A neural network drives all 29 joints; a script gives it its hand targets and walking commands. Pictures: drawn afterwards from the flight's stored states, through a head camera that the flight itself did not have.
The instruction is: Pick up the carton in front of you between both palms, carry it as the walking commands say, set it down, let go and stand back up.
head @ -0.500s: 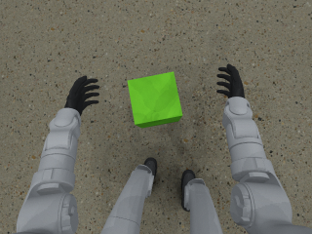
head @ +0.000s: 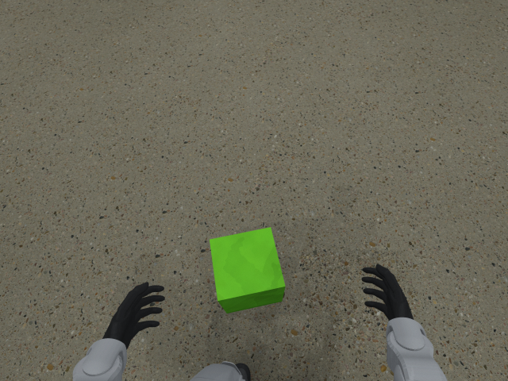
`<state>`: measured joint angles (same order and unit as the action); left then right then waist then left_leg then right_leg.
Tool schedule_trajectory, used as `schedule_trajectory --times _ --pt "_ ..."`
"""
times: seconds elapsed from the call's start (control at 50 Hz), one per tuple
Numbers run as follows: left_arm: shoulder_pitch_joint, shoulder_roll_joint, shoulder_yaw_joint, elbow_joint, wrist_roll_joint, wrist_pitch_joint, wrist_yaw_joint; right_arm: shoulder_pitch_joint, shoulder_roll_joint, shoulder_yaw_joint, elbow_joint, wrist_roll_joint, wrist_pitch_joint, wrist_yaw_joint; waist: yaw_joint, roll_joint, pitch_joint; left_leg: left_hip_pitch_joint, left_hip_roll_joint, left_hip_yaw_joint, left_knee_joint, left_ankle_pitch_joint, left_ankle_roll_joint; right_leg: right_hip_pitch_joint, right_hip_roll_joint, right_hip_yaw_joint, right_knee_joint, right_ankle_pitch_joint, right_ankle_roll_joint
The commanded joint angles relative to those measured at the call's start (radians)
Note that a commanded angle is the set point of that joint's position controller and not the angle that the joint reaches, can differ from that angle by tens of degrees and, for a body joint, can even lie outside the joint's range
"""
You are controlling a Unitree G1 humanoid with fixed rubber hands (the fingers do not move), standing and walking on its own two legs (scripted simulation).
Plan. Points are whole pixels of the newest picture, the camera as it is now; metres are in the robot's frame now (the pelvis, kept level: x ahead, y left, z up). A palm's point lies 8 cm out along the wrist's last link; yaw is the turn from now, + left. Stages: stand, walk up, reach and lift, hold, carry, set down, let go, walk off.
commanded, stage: let go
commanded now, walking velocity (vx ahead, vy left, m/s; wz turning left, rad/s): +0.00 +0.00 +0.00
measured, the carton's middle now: (247, 272) +0.43 +0.10 -0.64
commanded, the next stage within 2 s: stand in 0.66 s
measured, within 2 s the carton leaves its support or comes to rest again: neither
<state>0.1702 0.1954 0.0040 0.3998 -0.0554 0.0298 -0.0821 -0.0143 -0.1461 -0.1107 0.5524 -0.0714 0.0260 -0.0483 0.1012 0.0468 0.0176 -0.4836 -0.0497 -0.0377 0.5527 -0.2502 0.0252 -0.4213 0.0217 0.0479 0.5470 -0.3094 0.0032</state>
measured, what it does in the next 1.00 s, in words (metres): stands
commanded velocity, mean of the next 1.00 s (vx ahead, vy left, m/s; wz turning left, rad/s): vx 0.00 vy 0.00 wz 0.00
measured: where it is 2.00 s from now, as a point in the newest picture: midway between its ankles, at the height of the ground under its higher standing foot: outside the picture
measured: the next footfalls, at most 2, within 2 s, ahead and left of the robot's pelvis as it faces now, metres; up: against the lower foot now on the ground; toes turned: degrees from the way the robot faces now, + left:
none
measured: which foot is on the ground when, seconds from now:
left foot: down 0.00-1.00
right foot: down 0.00-1.00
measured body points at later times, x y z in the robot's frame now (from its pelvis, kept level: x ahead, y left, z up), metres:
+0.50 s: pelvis +0.01 -0.03 +0.01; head +0.02 -0.03 +0.46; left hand +0.19 +0.21 -0.06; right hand +0.18 -0.26 -0.07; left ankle +0.01 +0.10 -0.73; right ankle -0.03 -0.12 -0.73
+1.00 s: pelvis +0.02 +0.00 +0.00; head +0.03 +0.03 +0.45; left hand +0.17 +0.29 -0.10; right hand +0.15 -0.30 -0.07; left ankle +0.01 +0.10 -0.73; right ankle -0.03 -0.12 -0.73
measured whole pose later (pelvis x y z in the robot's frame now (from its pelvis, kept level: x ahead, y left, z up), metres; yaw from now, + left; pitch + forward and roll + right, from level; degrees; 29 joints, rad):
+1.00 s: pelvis +0.02 +0.00 +0.00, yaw -1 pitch +0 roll +0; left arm 0.20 0.35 0.05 0.68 0.04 0.01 0.01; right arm 0.19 -0.33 -0.06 0.74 -0.04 0.00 -0.01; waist -0.01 -0.06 0.01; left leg -0.22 -0.05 -0.02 0.52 -0.30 0.04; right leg -0.16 0.02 0.07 0.49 -0.33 0.01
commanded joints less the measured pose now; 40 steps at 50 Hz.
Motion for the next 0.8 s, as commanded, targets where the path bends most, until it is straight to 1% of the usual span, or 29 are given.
schedule_trajectory --times 0.0,0.06,0.12,0.2,0.28,0.34,0.36,0.38,0.4,0.5,0.64,0.66,0.68,0.7,0.72,0.74,0.76,0.78 --pt "-0.006 0.097 0.035 -0.085 0.003 -0.013 0.004 0.019 -0.072 0.006 -0.111 0.008 -0.018 0.019 -0.051 -0.078 -0.224 0.323 0.021 -0.001 -0.065 0.344 -0.054 0.118 0.019 -0.019 -0.112 0.198 0.000" --pt "0.015 0.106 0.048 -0.066 0.017 -0.005 0.004 0.080 -0.083 0.021 -0.130 0.024 -0.007 0.039 -0.069 -0.089 -0.170 0.334 0.010 0.012 -0.088 0.316 -0.052 0.182 0.007 -0.009 -0.135 0.249 0.008" --pt "0.037 0.118 0.058 -0.057 0.032 0.008 0.006 0.143 -0.096 0.037 -0.157 0.043 0.007 0.060 -0.081 -0.089 -0.135 0.357 0.001 0.022 -0.110 0.305 -0.047 0.236 -0.005 0.001 -0.155 0.317 0.014" --pt "0.051 0.124 0.069 -0.048 0.051 0.029 0.011 0.182 -0.111 0.054 -0.191 0.067 0.027 0.085 -0.080 -0.074 -0.082 0.382 -0.009 0.029 -0.133 0.284 -0.039 0.278 -0.018 0.010 -0.176 0.370 0.020" --pt "0.047 0.128 0.076 -0.045 0.064 0.053 0.012 0.193 -0.124 0.063 -0.217 0.078 0.050 0.100 -0.076 -0.069 -0.029 0.408 -0.014 0.036 -0.141 0.246 -0.033 0.284 -0.025 0.014 -0.191 0.360 0.025" --pt "0.033 0.130 0.079 -0.048 0.070 0.069 0.010 0.189 -0.133 0.065 -0.227 0.079 0.065 0.105 -0.078 -0.072 0.003 0.422 -0.014 0.040 -0.139 0.218 -0.031 0.276 -0.028 0.014 -0.196 0.331 0.026" --pt "-0.004 0.157 0.082 -0.100 0.084 0.120 0.035 0.233 -0.131 0.072 -0.165 0.096 0.033 0.083 -0.076 -0.060 -0.042 0.371 -0.034 0.045 -0.105 0.183 -0.038 0.327 -0.041 0.023 -0.167 0.425 0.022" --pt "0.009 0.152 0.066 -0.077 0.075 0.133 0.043 0.221 -0.131 0.071 -0.181 0.098 0.029 0.073 -0.090 -0.093 -0.038 0.357 -0.034 0.039 -0.103 0.157 -0.030 0.325 -0.039 0.032 -0.149 0.464 0.031" --pt "0.006 0.151 0.066 -0.080 0.072 0.139 0.048 0.216 -0.134 0.074 -0.179 0.099 0.030 0.070 -0.085 -0.094 -0.033 0.340 -0.034 0.038 -0.102 0.141 -0.028 0.325 -0.041 0.034 -0.142 0.461 0.031" --pt "0.000 0.142 0.057 -0.090 0.068 0.164 0.058 0.207 -0.149 0.068 -0.177 0.090 0.043 0.066 -0.094 -0.096 -0.011 0.335 -0.029 0.030 -0.093 0.140 -0.025 0.292 -0.031 0.020 -0.136 0.400 0.022" --pt "-0.008 0.130 0.049 -0.113 0.064 0.193 0.072 0.210 -0.160 0.054 -0.171 0.081 0.064 0.078 -0.107 -0.064 0.005 0.386 -0.012 0.017 -0.101 0.168 -0.027 0.247 -0.008 -0.009 -0.140 0.272 0.003" --pt "-0.056 0.248 0.084 0.013 0.086 0.109 0.100 0.198 -0.264 0.031 -0.029 0.015 0.039 0.047 -0.091 -0.206 0.016 0.260 0.079 -0.036 -0.099 0.086 -0.040 0.177 -0.045 0.030 -0.145 0.019 0.014" --pt "-0.039 0.234 0.078 0.024 0.102 0.069 0.105 0.214 -0.287 0.017 -0.020 0.009 0.023 0.036 -0.106 -0.165 0.016 0.259 0.085 -0.052 -0.106 0.005 -0.030 0.166 -0.056 0.060 -0.159 -0.072 0.000" --pt "-0.042 0.222 0.075 0.037 0.107 0.044 0.102 0.203 -0.289 0.018 -0.007 0.007 0.011 0.034 -0.112 -0.114 0.020 0.234 0.090 -0.067 -0.127 -0.068 -0.026 0.151 -0.056 0.074 -0.154 -0.115 -0.005" --pt "-0.043 0.218 0.075 0.051 0.107 0.026 0.099 0.193 -0.291 0.018 0.006 0.009 -0.002 0.034 -0.111 -0.065 0.019 0.204 0.098 -0.087 -0.153 -0.126 -0.017 0.166 -0.053 0.074 -0.135 -0.108 -0.009" --pt "-0.034 0.215 0.077 0.071 0.103 0.011 0.095 0.177 -0.290 0.018 0.019 0.013 -0.012 0.033 -0.103 -0.029 0.009 0.176 0.106 -0.101 -0.171 -0.157 -0.007 0.198 -0.048 0.065 -0.110 -0.068 -0.012" --pt "-0.024 0.217 0.078 0.095 0.102 0.000 0.089 0.162 -0.290 0.018 0.031 0.018 -0.020 0.036 -0.097 -0.009 -0.016 0.170 0.111 -0.108 -0.180 -0.148 0.002 0.230 -0.047 0.059 -0.094 -0.018 -0.014" --pt "-0.017 0.222 0.079 0.114 0.101 -0.010 0.085 0.151 -0.290 0.017 0.042 0.020 -0.025 0.037 -0.094 -0.006 -0.027 0.174 0.114 -0.110 -0.179 -0.114 0.007 0.244 -0.050 0.058 -0.090 0.017 -0.014"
